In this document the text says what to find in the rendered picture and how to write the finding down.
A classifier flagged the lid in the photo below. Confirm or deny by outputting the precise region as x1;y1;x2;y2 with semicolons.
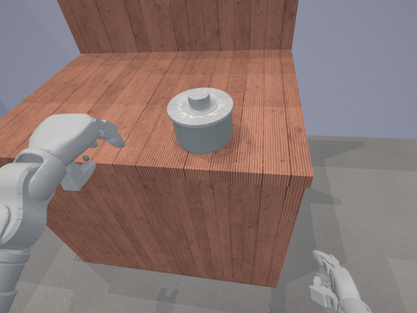
167;87;233;128

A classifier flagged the right robot forearm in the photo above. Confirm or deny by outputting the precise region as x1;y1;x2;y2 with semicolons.
338;297;371;313

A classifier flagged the left robot hand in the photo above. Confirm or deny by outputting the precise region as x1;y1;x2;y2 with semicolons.
28;113;125;191

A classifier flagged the right robot hand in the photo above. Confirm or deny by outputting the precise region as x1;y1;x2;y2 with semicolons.
310;250;361;311

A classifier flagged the table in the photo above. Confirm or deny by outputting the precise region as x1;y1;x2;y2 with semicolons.
0;0;313;288

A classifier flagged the left robot forearm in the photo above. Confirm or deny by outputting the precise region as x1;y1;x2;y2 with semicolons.
0;148;66;313

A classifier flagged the knob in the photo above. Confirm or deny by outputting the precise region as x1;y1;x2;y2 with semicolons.
188;88;210;107

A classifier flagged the pot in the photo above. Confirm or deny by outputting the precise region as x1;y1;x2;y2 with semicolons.
173;112;232;154

